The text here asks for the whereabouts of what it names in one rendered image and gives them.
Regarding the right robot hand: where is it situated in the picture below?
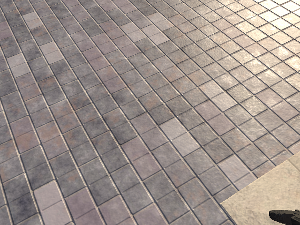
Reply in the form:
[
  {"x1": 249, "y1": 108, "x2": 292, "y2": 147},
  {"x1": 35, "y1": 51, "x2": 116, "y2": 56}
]
[{"x1": 269, "y1": 209, "x2": 300, "y2": 225}]

